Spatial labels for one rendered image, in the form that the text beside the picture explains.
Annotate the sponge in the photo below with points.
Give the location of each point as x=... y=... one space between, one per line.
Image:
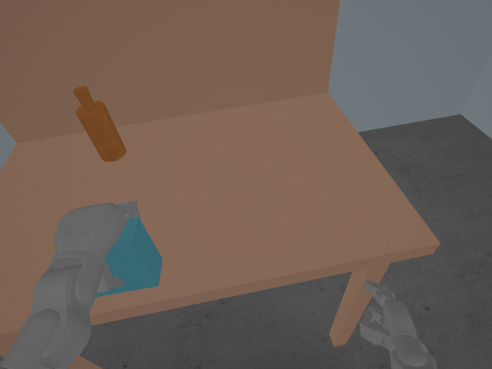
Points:
x=134 y=258

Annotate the table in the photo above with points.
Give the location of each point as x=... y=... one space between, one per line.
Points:
x=247 y=174

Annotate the right robot hand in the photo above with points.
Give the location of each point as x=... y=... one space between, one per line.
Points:
x=380 y=326

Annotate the right robot forearm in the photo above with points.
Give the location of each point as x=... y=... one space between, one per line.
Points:
x=407 y=352

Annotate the left robot hand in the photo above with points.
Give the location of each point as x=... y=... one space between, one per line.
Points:
x=95 y=229

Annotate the left robot forearm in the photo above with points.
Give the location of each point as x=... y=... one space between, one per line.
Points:
x=58 y=327

